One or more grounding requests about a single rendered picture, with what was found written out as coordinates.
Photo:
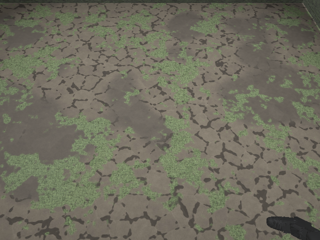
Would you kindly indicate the right robot hand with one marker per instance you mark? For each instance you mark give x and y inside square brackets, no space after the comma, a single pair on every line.
[296,226]

